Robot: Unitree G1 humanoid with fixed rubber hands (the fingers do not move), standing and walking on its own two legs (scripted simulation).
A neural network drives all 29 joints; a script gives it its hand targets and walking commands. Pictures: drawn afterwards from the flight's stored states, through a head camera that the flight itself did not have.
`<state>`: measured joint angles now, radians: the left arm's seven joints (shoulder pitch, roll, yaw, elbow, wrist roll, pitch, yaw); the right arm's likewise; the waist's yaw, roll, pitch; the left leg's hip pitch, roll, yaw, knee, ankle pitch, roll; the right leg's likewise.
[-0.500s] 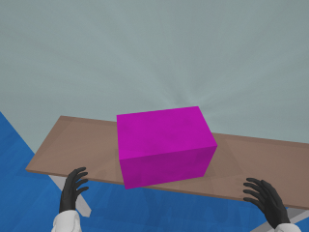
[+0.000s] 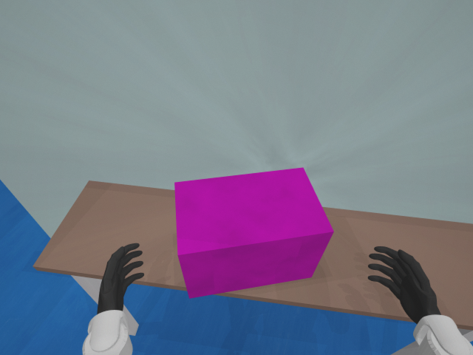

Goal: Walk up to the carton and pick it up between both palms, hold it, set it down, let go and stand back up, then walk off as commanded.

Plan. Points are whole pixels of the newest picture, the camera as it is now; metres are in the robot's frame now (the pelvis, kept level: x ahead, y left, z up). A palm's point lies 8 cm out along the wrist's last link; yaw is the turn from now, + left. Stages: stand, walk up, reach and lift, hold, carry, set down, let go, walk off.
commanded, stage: reach and lift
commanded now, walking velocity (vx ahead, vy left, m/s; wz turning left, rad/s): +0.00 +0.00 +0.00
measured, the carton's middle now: (246, 232) +0.37 +0.01 -0.04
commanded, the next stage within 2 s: none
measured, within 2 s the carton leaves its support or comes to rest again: neither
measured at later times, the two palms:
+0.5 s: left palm (126, 256) +0.27 +0.21 +0.04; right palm (407, 246) +0.29 -0.26 +0.06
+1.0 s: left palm (119, 204) +0.33 +0.22 +0.10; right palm (399, 190) +0.36 -0.24 +0.12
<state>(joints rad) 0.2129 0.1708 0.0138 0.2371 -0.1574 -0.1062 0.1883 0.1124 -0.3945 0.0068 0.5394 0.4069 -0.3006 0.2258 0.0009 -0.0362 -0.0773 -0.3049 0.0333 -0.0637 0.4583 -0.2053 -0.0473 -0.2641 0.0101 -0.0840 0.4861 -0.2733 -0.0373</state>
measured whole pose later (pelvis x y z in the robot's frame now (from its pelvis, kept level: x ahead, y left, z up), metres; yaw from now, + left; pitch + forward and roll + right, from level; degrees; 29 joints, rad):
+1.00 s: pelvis +0.00 +0.00 +0.00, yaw +0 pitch +4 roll +0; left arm -0.30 0.20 0.09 0.18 -0.16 0.35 0.13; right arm -0.46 -0.50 0.02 0.62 0.45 0.08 0.16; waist 0.04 -0.02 -0.07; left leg -0.31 0.04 -0.06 0.39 -0.16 -0.05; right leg -0.26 0.01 -0.08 0.42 -0.23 -0.04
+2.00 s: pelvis +0.00 +0.01 -0.01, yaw -1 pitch +14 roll -1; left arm -0.46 0.17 0.06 0.94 -0.22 -0.30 0.11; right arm -0.63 -0.39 0.19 1.24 0.46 -0.41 0.14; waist 0.08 0.02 -0.16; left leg -0.59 0.06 -0.06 0.57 -0.22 -0.06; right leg -0.53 0.03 -0.08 0.54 -0.26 -0.04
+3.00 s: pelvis +0.00 +0.00 -0.01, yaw -1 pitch +15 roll -1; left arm -0.48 0.07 0.07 0.96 -0.09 -0.39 0.17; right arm -0.70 -0.26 0.18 1.29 0.37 -0.43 0.01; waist 0.09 0.03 -0.16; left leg -0.60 0.06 -0.06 0.58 -0.23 -0.06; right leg -0.54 0.03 -0.08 0.56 -0.27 -0.04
